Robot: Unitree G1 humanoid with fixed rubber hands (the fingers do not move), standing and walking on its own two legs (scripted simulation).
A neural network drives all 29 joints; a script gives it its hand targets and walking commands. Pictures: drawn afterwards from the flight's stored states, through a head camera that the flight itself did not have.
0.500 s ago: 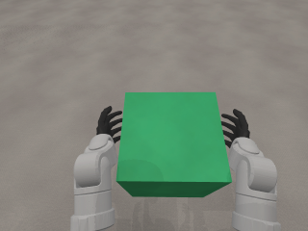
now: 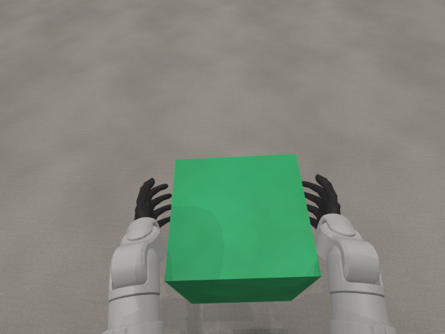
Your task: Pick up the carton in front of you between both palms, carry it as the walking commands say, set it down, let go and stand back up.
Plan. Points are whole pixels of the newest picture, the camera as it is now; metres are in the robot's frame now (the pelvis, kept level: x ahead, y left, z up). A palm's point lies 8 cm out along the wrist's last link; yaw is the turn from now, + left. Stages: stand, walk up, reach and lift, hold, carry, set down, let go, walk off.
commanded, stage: carry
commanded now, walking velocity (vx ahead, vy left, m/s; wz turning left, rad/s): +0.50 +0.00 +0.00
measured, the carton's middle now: (238, 236) +0.32 -0.01 -0.03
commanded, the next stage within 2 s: none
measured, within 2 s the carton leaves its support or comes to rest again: neither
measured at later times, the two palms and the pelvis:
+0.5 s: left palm (143, 112) +0.56 +0.18 +0.09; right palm (284, 112) +0.53 -0.11 +0.09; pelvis +0.32 +0.05 +0.01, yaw -3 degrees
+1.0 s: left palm (173, 44) +0.85 +0.15 +0.08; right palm (278, 39) +0.86 -0.15 +0.08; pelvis +0.63 -0.01 +0.01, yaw +1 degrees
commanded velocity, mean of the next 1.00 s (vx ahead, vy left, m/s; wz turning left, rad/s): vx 0.50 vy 0.00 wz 0.00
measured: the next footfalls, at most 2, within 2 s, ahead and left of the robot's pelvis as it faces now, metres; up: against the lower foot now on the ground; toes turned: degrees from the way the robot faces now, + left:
left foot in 0.38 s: +0.40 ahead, +0.13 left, +0.00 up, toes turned +10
right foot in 0.86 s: +0.73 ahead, -0.10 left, +0.00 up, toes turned -12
